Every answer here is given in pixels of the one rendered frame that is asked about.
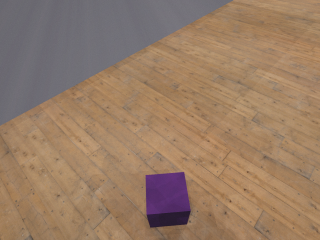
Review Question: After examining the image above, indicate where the carton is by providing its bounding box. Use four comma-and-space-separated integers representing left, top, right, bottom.
145, 172, 191, 228

